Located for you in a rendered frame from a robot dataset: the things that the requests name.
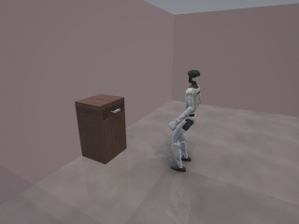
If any left robot forearm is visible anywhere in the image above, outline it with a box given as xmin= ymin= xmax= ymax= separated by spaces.
xmin=174 ymin=107 xmax=192 ymax=125

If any left robot hand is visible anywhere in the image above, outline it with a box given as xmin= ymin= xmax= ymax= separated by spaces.
xmin=168 ymin=121 xmax=177 ymax=131

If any robot right upper arm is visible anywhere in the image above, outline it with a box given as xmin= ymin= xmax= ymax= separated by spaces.
xmin=198 ymin=85 xmax=202 ymax=104

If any right robot shin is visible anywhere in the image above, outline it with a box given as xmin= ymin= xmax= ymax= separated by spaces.
xmin=179 ymin=139 xmax=188 ymax=159

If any handle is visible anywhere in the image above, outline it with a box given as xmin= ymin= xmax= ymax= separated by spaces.
xmin=111 ymin=109 xmax=121 ymax=114

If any robot right thigh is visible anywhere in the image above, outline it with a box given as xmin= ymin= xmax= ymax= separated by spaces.
xmin=179 ymin=120 xmax=186 ymax=142

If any robot left upper arm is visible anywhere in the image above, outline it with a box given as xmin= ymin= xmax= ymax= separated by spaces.
xmin=185 ymin=89 xmax=194 ymax=112

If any drawer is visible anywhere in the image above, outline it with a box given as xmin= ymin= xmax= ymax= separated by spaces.
xmin=102 ymin=102 xmax=124 ymax=120

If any cabinet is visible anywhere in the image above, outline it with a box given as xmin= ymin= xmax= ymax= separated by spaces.
xmin=75 ymin=94 xmax=127 ymax=164

